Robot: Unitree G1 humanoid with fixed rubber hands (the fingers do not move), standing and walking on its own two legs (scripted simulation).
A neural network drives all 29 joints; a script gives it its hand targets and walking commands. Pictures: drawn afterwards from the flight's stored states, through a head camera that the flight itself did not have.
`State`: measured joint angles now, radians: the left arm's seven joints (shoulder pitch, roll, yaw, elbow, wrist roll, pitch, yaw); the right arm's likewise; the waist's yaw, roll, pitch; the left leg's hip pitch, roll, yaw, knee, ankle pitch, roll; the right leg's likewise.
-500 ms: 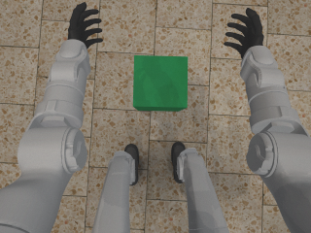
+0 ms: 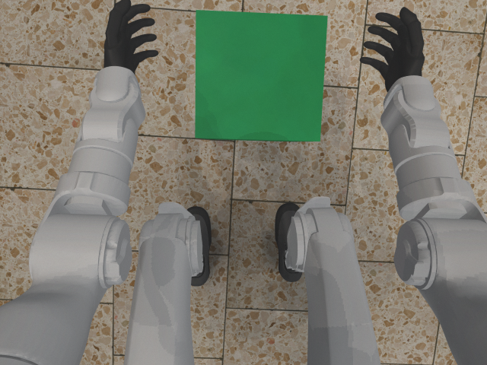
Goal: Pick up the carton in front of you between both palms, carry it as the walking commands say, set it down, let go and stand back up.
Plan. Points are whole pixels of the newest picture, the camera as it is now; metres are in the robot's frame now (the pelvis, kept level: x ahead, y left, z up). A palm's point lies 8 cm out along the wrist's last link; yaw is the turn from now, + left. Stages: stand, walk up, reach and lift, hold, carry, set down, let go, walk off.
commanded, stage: reach and lift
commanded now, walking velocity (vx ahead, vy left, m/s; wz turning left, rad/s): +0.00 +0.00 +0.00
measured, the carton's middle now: (255, 91) +0.50 -0.03 -0.35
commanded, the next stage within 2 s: none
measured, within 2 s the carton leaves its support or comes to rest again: leaves its support in 1.22 s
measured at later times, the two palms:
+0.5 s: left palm (157, 79) +0.52 +0.15 -0.30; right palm (353, 85) +0.49 -0.22 -0.30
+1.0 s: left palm (174, 78) +0.51 +0.12 -0.28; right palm (340, 82) +0.50 -0.19 -0.28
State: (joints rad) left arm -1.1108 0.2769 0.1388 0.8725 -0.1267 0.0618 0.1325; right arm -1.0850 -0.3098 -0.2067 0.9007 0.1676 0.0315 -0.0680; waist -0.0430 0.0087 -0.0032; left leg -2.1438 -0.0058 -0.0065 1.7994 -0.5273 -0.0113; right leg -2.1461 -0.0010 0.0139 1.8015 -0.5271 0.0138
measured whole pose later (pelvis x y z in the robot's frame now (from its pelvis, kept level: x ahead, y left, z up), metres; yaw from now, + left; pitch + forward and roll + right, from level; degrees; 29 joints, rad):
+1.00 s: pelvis -0.03 +0.00 -0.10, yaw +0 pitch +37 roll +1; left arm -1.47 0.28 0.01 1.18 -0.24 0.00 0.19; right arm -1.46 -0.32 -0.03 1.19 0.27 -0.02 -0.15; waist -0.04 0.01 0.36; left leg -2.27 -0.02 -0.01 2.15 -0.53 -0.02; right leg -2.28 0.00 0.02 2.16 -0.53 0.01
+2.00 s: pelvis -0.01 +0.01 +0.05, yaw -3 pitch +41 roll +0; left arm -0.91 -0.06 0.44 0.64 0.19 0.37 0.07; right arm -0.90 0.01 -0.45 0.63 -0.20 0.38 -0.02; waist -0.03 0.03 -0.21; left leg -1.87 -0.08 -0.04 1.67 -0.52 -0.03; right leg -1.88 0.05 0.06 1.66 -0.48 0.04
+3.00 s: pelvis +0.07 +0.00 +0.29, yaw -3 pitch +1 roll +0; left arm -0.27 -0.15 0.27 0.40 0.22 0.53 0.01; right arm -0.27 0.15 -0.28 0.39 -0.23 0.54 -0.02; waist 0.00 0.01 -0.08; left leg -0.28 -0.03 -0.08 0.54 -0.27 0.00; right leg -0.30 0.03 0.07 0.53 -0.24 0.01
